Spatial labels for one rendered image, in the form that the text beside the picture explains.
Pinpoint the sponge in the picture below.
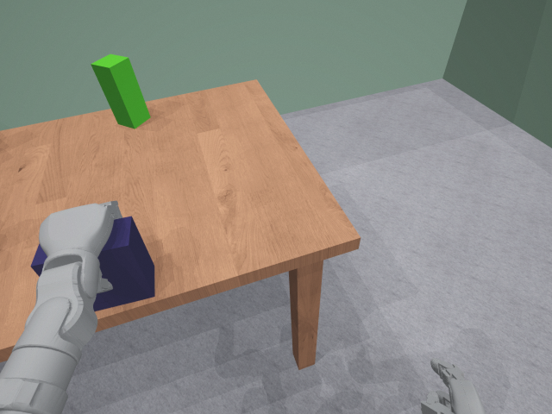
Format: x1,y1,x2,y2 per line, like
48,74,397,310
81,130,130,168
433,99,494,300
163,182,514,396
31,216,155,311

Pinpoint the table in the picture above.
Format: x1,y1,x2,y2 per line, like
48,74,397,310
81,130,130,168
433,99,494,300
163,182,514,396
0,79,361,370

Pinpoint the robot left hand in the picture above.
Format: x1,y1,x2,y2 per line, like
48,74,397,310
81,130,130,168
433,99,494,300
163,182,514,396
39,201,122,293

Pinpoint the robot left forearm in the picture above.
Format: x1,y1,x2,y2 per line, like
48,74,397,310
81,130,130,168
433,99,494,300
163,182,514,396
0,248,100,414

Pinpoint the robot right hand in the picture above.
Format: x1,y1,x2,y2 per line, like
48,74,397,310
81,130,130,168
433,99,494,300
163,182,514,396
421,358,486,414

